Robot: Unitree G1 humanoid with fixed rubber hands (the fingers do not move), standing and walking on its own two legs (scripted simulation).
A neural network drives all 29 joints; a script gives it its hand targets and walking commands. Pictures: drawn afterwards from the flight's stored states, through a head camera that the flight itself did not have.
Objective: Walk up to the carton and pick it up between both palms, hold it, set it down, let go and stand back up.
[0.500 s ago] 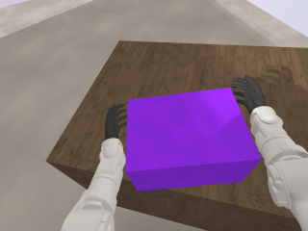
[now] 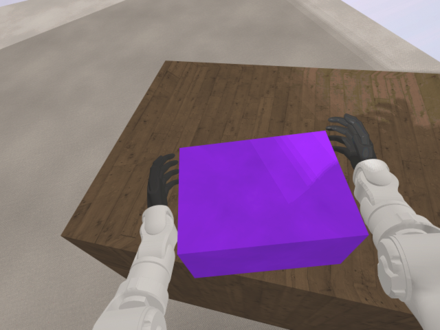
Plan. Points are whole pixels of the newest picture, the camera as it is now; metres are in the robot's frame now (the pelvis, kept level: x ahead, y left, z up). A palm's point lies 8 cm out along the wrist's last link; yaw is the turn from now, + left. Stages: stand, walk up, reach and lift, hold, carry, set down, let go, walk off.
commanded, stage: reach and lift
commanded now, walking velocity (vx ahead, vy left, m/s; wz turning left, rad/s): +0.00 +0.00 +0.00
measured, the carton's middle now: (259, 205) +0.37 +0.02 -0.02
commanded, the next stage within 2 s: none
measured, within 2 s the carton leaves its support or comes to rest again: leaves its support in 0.36 s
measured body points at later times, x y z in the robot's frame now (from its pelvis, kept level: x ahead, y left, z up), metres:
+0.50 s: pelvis +0.01 +0.01 +0.01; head +0.06 +0.00 +0.46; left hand +0.35 +0.21 +0.04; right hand +0.45 -0.16 +0.07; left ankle -0.03 +0.17 -0.74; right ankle +0.05 -0.09 -0.74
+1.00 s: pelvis +0.00 +0.02 +0.01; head +0.00 +0.02 +0.46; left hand +0.35 +0.22 +0.10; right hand +0.41 -0.17 +0.11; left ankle -0.03 +0.17 -0.74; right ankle +0.05 -0.09 -0.74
